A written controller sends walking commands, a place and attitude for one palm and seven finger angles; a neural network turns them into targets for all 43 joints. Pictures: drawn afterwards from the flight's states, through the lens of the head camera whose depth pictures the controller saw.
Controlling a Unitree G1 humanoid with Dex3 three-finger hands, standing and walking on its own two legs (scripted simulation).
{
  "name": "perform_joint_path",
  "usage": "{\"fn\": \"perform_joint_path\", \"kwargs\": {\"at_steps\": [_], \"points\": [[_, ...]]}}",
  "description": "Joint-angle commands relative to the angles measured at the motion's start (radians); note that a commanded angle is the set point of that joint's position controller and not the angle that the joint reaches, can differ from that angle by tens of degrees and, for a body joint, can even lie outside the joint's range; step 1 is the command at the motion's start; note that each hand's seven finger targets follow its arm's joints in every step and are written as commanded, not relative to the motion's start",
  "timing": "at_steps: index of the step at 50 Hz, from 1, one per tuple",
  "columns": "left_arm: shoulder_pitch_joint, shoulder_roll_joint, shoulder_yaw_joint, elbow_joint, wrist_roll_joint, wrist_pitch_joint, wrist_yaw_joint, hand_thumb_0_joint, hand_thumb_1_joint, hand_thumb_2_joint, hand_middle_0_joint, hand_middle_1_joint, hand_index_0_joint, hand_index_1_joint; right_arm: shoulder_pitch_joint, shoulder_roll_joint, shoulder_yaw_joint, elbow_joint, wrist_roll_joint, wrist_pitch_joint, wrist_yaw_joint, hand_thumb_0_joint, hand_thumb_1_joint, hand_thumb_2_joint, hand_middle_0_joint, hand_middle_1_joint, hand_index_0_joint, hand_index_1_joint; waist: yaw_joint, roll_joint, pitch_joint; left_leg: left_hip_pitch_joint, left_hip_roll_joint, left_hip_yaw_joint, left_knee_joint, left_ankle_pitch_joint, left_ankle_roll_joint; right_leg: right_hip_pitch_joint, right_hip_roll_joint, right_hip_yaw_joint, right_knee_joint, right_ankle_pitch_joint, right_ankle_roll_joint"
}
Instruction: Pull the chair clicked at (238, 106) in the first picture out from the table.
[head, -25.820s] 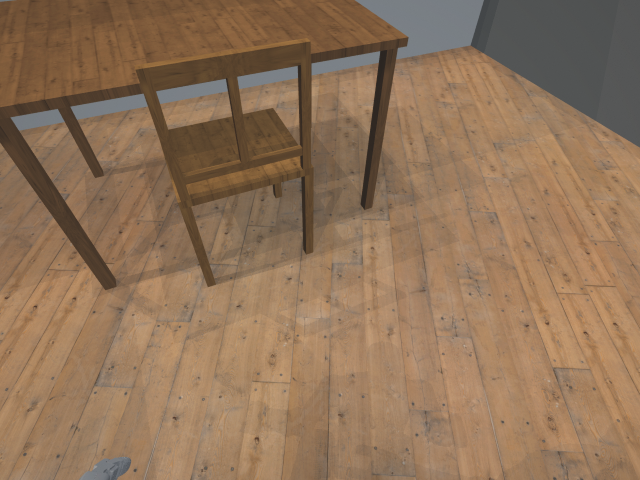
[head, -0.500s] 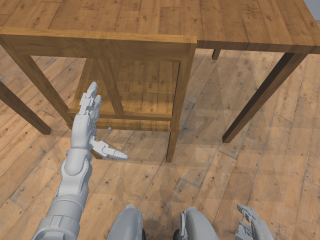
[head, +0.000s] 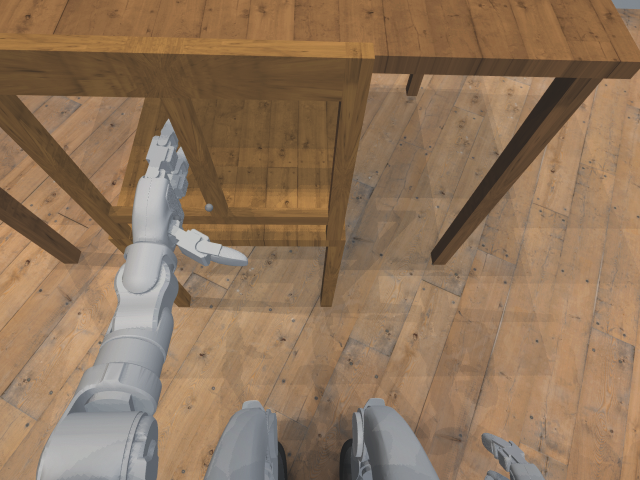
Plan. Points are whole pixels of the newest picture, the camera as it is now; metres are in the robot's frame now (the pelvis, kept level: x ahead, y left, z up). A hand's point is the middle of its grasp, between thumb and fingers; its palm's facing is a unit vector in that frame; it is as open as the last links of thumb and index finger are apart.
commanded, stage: push the fingers through the gap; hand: left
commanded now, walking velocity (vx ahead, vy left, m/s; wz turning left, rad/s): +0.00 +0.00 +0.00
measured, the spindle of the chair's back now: (201, 164) +0.53 +0.15 +0.00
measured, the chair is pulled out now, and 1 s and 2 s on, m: -0.01 -0.01 0.00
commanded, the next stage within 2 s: hook a spindle and tug to test in 0.96 s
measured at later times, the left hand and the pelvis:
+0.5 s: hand (208, 179) +0.49 +0.13 +0.02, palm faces -0.01 -1.00 -0.02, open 16.9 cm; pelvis +0.00 +0.00 +0.00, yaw -1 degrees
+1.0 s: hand (208, 176) +0.49 +0.13 +0.03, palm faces -0.02 -1.00 -0.03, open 16.9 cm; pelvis +0.01 +0.01 +0.00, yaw -1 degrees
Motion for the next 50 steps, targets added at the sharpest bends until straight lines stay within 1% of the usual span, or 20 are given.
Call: {"fn": "perform_joint_path", "kwargs": {"at_steps": [1, 4, 6, 7, 10, 13, 15, 21, 25, 29, 33, 34, 36, 37, 38, 41, 43, 46, 47, 50], "points": [[-0.322, 0.161, 0.062, -0.107, 0.001, -0.044, -0.002, 0.000, -0.500, 0.300, -0.060, -0.080, -0.060, -0.080, 0.112, -0.152, -0.056, -0.081, 0.004, -0.018, -0.007, 0.000, -0.900, -0.900, 0.200, 0.300, 0.200, 0.300, -0.026, -0.022, -0.451, 0.276, -0.021, -0.076, -0.138, 0.305, -0.012, 0.256, 0.022, 0.100, -0.170, 0.305, 0.018], [-0.380, 0.161, 0.067, -0.080, 0.012, -0.060, 0.008, 0.000, -0.500, 0.300, -0.060, -0.080, -0.060, -0.080, 0.124, -0.149, -0.054, -0.086, -0.001, -0.014, -0.003, 0.000, -0.900, -0.900, 0.200, 0.300, 0.200, 0.300, -0.035, -0.019, -0.431, 0.258, -0.024, -0.073, -0.136, 0.293, -0.008, 0.242, 0.024, 0.101, -0.168, 0.295, 0.017], [-0.433, 0.179, 0.078, -0.102, 0.018, -0.085, 0.011, 0.000, -0.500, 0.300, -0.060, -0.080, -0.060, -0.080, 0.132, -0.147, -0.057, -0.080, -0.005, -0.014, -0.001, 0.000, -0.900, -0.900, 0.200, 0.300, 0.200, 0.300, -0.040, -0.008, -0.467, 0.276, -0.022, -0.072, -0.124, 0.315, -0.008, 0.246, 0.024, 0.108, -0.161, 0.318, 0.018], [-0.430, 0.207, 0.106, -0.111, 0.018, -0.097, 0.015, 0.000, -0.500, 0.300, -0.060, -0.080, -0.060, -0.080, 0.138, -0.149, -0.058, -0.083, -0.009, -0.013, 0.000, 0.000, -0.900, -0.900, 0.200, 0.300, 0.200, 0.300, -0.028, -0.003, -0.495, 0.283, -0.022, -0.071, -0.123, 0.329, -0.009, 0.261, 0.024, 0.111, -0.157, 0.329, 0.018], [-0.487, 0.168, 0.067, -0.128, 0.023, -0.119, 0.013, 0.000, -0.500, 0.300, -0.060, -0.080, -0.060, -0.080, 0.147, -0.146, -0.058, -0.076, -0.012, -0.013, 0.007, 0.000, -0.900, -0.900, 0.200, 0.300, 0.200, 0.300, -0.041, 0.063, -0.530, 0.352, -0.018, -0.083, -0.123, 0.375, -0.015, 0.219, 0.026, 0.100, -0.145, 0.345, 0.014], [-0.461, 0.210, 0.105, -0.062, 0.029, -0.107, 0.011, 0.000, -0.500, 0.300, -0.060, -0.080, -0.060, -0.080, 0.162, -0.154, -0.060, -0.065, -0.013, -0.001, 0.007, 0.000, -0.900, -0.900, 0.200, 0.300, 0.200, 0.300, -0.046, 0.007, -0.510, 0.317, -0.015, -0.078, -0.117, 0.372, -0.012, 0.235, 0.028, 0.102, -0.149, 0.359, 0.018], [-0.478, 0.183, 0.086, -0.032, 0.032, -0.095, 0.008, 0.000, -0.500, 0.300, -0.060, -0.080, -0.060, -0.080, 0.168, -0.152, -0.058, -0.065, -0.012, 0.005, 0.009, 0.000, -0.900, -0.900, 0.200, 0.300, 0.200, 0.300, -0.054, 0.026, -0.496, 0.313, -0.017, -0.078, -0.119, 0.367, -0.011, 0.219, 0.027, 0.099, -0.151, 0.352, 0.018], [-0.533, 0.258, 0.156, 0.010, 0.028, -0.096, 0.002, 0.000, -0.500, 0.300, -0.060, -0.080, -0.060, -0.080, 0.181, -0.158, -0.056, -0.063, -0.017, 0.017, 0.006, 0.000, -0.900, -0.900, 0.200, 0.300, 0.200, 0.300, -0.053, 0.004, -0.507, 0.281, -0.019, -0.074, -0.107, 0.355, -0.006, 0.240, 0.030, 0.106, -0.151, 0.353, 0.019], [-0.626, 0.233, 0.119, -0.008, 0.035, -0.123, -0.009, 0.000, -0.500, 0.300, -0.060, -0.080, -0.060, -0.080, 0.190, -0.156, -0.056, -0.051, -0.022, 0.016, 0.008, 0.000, -0.900, -0.900, 0.200, 0.300, 0.200, 0.300, -0.073, 0.065, -0.539, 0.348, -0.012, -0.089, -0.098, 0.393, -0.010, 0.181, 0.031, 0.097, -0.139, 0.355, 0.017], [-0.612, 0.234, 0.122, 0.074, 0.043, -0.111, -0.019, 0.000, -0.500, 0.300, -0.060, -0.080, -0.060, -0.080, 0.208, -0.162, -0.055, -0.044, -0.024, 0.028, 0.011, 0.000, -0.900, -0.900, 0.200, 0.300, 0.200, 0.300, -0.080, 0.054, -0.521, 0.345, -0.010, -0.099, -0.098, 0.395, -0.009, 0.154, 0.034, 0.089, -0.137, 0.341, 0.015], [-0.569, 0.237, 0.134, 0.065, 0.041, -0.091, -0.021, 0.000, -0.500, 0.300, -0.060, -0.080, -0.060, -0.080, 0.210, -0.164, -0.058, -0.063, -0.024, 0.047, 0.018, 0.000, -0.900, -0.900, 0.200, 0.300, 0.200, 0.300, -0.057, 0.057, -0.556, 0.364, -0.009, -0.100, -0.107, 0.428, -0.012, 0.179, 0.034, 0.084, -0.136, 0.363, 0.013], [-0.566, 0.208, 0.112, 0.059, 0.034, -0.088, -0.022, 0.000, -0.500, 0.300, -0.060, -0.080, -0.060, -0.080, 0.208, -0.161, -0.057, -0.068, -0.023, 0.049, 0.020, 0.000, -0.900, -0.900, 0.200, 0.300, 0.200, 0.300, -0.066, 0.068, -0.554, 0.386, -0.007, -0.102, -0.110, 0.444, -0.012, 0.162, 0.035, 0.082, -0.138, 0.367, 0.013], [-0.547, 0.252, 0.151, 0.004, 0.031, -0.094, -0.012, 0.000, -0.500, 0.300, -0.060, -0.080, -0.060, -0.080, 0.210, -0.163, -0.059, -0.074, -0.024, 0.056, 0.022, 0.000, -0.900, -0.900, 0.200, 0.300, 0.200, 0.300, -0.045, 0.071, -0.582, 0.398, -0.005, -0.103, -0.115, 0.472, -0.017, 0.196, 0.035, 0.082, -0.136, 0.390, 0.012], [-0.534, 0.232, 0.136, -0.004, 0.030, -0.093, -0.009, 0.000, -0.500, 0.300, -0.060, -0.080, -0.060, -0.080, 0.203, -0.158, -0.058, -0.080, -0.021, 0.058, 0.024, 0.000, -0.900, -0.900, 0.200, 0.300, 0.200, 0.300, -0.047, 0.062, -0.581, 0.394, -0.007, -0.099, -0.116, 0.468, -0.015, 0.203, 0.037, 0.086, -0.142, 0.395, 0.014], [-0.555, 0.220, 0.126, -0.027, 0.028, -0.098, -0.003, 0.000, -0.500, 0.300, -0.060, -0.080, -0.060, -0.080, 0.202, -0.154, -0.058, -0.077, -0.022, 0.059, 0.024, 0.000, -0.900, -0.900, 0.200, 0.300, 0.200, 0.300, -0.057, 0.048, -0.573, 0.390, -0.006, -0.100, -0.116, 0.467, -0.013, 0.210, 0.036, 0.085, -0.146, 0.403, 0.016], [-0.524, 0.230, 0.139, -0.046, 0.032, -0.108, 0.010, 0.000, -0.500, 0.300, -0.060, -0.080, -0.060, -0.080, 0.201, -0.153, -0.059, -0.077, -0.021, 0.058, 0.025, 0.000, -0.900, -0.900, 0.200, 0.300, 0.200, 0.300, -0.052, 0.032, -0.554, 0.375, -0.007, -0.094, -0.120, 0.455, -0.012, 0.224, 0.038, 0.089, -0.148, 0.404, 0.018], [-0.548, 0.230, 0.127, -0.060, 0.043, -0.116, 0.015, 0.000, -0.500, 0.300, -0.060, -0.080, -0.060, -0.080, 0.202, -0.152, -0.059, -0.071, -0.022, 0.058, 0.024, 0.000, -0.900, -0.900, 0.200, 0.300, 0.200, 0.300, -0.058, 0.048, -0.535, 0.380, -0.004, -0.097, -0.124, 0.447, -0.015, 0.206, 0.036, 0.086, -0.146, 0.390, 0.017], [-0.543, 0.176, 0.086, -0.030, 0.050, -0.115, 0.016, 0.000, -0.500, 0.300, -0.060, -0.080, -0.060, -0.080, 0.199, -0.150, -0.061, -0.061, -0.023, 0.056, 0.028, 0.000, -0.900, -0.900, 0.200, 0.300, 0.200, 0.300, -0.071, 0.069, -0.507, 0.408, -0.001, -0.104, -0.125, 0.433, -0.020, 0.151, 0.038, 0.077, -0.151, 0.352, 0.016], [-0.536, 0.189, 0.096, 0.008, 0.051, -0.110, 0.016, 0.000, -0.500, 0.300, -0.060, -0.080, -0.060, -0.080, 0.204, -0.155, -0.062, -0.054, -0.023, 0.057, 0.027, 0.000, -0.900, -0.900, 0.200, 0.300, 0.200, 0.300, -0.075, 0.043, -0.477, 0.396, 0.001, -0.109, -0.127, 0.420, -0.020, 0.140, 0.039, 0.074, -0.154, 0.338, 0.015], [-0.575, 0.147, 0.059, 0.024, 0.054, -0.108, 0.011, 0.000, -0.500, 0.300, -0.060, -0.080, -0.060, -0.080, 0.201, -0.154, -0.061, -0.052, -0.023, 0.057, 0.027, 0.000, -0.900, -0.900, 0.200, 0.300, 0.200, 0.300, -0.081, 0.090, -0.472, 0.421, 0.001, -0.117, -0.128, 0.415, -0.023, 0.092, 0.036, 0.068, -0.149, 0.312, 0.012]]}}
